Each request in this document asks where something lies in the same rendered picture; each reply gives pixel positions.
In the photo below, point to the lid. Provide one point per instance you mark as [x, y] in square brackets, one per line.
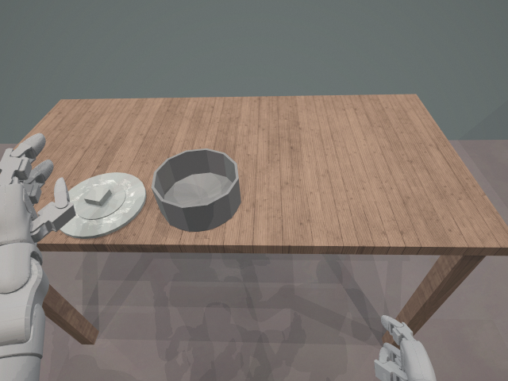
[125, 203]

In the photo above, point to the pot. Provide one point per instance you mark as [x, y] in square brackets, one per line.
[197, 190]

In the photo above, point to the right robot hand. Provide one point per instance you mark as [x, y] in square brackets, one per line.
[410, 363]

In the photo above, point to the left robot forearm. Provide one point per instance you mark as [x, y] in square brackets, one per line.
[23, 287]

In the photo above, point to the knob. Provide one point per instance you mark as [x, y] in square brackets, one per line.
[98, 196]

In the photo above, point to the table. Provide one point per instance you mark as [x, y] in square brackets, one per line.
[369, 174]

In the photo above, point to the left robot hand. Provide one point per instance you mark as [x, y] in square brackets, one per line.
[20, 189]

